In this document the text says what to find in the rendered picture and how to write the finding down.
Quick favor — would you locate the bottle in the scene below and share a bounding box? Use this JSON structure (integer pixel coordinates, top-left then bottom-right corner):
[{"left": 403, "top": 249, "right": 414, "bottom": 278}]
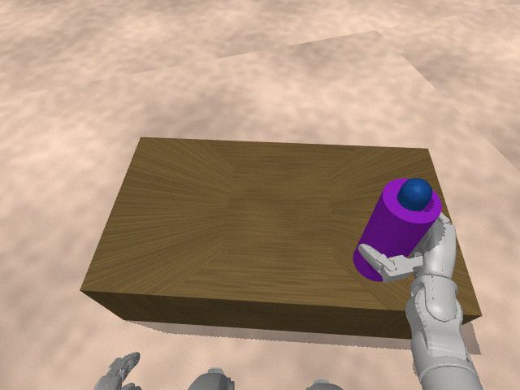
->
[{"left": 353, "top": 178, "right": 442, "bottom": 282}]

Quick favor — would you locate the right robot arm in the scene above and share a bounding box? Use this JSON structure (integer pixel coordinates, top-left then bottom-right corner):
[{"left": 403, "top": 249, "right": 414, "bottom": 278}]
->
[{"left": 405, "top": 274, "right": 483, "bottom": 390}]

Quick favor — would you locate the left robot hand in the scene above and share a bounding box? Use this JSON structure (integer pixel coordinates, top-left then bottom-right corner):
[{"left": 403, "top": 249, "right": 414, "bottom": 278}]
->
[{"left": 94, "top": 352, "right": 141, "bottom": 390}]

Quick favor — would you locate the right robot hand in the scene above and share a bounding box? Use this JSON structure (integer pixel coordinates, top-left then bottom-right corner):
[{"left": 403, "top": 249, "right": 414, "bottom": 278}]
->
[{"left": 358, "top": 212, "right": 457, "bottom": 283}]

